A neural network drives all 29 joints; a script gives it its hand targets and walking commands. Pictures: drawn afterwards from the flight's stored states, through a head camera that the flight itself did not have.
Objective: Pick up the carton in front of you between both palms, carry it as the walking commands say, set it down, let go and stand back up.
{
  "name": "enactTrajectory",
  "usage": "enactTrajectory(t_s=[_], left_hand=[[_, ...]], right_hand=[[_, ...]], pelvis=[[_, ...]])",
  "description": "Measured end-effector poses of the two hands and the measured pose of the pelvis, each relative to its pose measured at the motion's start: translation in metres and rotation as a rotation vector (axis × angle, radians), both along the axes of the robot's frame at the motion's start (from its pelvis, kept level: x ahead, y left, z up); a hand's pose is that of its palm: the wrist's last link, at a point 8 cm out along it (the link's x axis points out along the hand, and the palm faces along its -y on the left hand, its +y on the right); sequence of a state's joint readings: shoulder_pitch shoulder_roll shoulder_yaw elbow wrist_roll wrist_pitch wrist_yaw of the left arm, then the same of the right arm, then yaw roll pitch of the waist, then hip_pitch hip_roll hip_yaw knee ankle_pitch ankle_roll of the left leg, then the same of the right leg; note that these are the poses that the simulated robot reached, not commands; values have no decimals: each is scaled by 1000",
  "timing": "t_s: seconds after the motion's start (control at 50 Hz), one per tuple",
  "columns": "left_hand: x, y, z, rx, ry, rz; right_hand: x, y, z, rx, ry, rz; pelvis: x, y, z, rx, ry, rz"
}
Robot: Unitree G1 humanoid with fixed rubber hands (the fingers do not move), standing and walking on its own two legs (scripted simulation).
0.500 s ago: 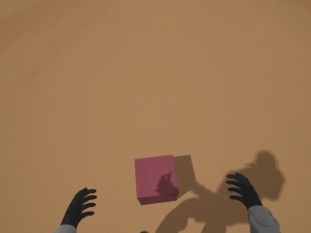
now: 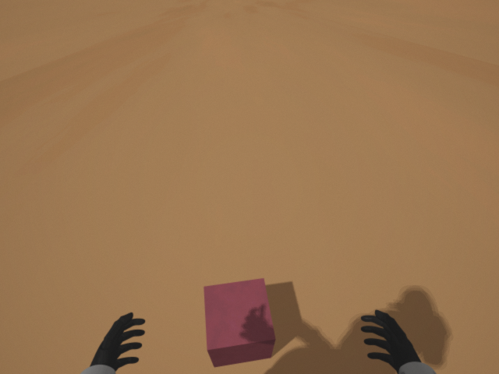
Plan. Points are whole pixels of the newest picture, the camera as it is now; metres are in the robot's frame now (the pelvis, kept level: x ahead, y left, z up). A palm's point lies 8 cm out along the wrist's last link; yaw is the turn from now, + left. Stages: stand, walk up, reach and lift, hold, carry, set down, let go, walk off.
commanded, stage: let go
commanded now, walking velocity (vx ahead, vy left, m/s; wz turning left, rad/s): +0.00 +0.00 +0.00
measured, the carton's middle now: (238, 323) +0.40 +0.04 -0.65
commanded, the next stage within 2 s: stand in 0.04 s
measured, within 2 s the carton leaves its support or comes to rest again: neither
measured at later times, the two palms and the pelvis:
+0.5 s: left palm out of the picture +0.10 +0.28 -0.12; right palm out of the picture +0.14 -0.23 -0.12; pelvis +0.05 +0.02 -0.01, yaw +4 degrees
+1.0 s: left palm out of the picture +0.01 +0.28 -0.15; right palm out of the picture +0.10 -0.23 -0.13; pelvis +0.04 +0.02 -0.01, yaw +6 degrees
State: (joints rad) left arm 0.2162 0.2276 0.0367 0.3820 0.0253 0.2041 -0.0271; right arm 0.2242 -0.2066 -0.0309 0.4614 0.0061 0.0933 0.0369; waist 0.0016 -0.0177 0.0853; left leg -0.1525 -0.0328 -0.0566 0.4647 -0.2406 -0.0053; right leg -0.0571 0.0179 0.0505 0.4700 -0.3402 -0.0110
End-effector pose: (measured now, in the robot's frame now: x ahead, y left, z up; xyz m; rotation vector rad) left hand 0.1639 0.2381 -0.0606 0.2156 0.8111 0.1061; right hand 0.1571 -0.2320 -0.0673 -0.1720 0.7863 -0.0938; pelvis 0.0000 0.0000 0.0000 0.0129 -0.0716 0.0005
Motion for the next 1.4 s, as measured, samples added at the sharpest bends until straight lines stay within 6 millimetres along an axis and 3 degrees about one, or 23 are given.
enactTrajectory(t_s=[0.1,0.26,0.56,0.76,1.02,1.4], left_hand=[[-6,12,-6,44,-31,3],[-45,36,-43,59,89,63],[-73,46,-67,53,240,155],[-107,48,-78,48,358,193],[-156,38,-85,23,499,228],[-210,1,-90,-45,644,255]], right_hand=[[-9,-2,-7,-67,27,14],[-38,-19,-30,-127,180,-4],[-17,3,-53,-110,253,24],[-26,4,-59,-127,321,25],[-56,4,-65,-129,433,23],[-106,11,-75,-88,583,16]], pelvis=[[4,4,-2,-1,42,12],[24,8,-7,-5,121,35],[50,17,-15,-15,141,68],[50,20,-16,-22,128,88],[43,19,-13,-25,104,110],[32,11,-7,-23,72,125]])
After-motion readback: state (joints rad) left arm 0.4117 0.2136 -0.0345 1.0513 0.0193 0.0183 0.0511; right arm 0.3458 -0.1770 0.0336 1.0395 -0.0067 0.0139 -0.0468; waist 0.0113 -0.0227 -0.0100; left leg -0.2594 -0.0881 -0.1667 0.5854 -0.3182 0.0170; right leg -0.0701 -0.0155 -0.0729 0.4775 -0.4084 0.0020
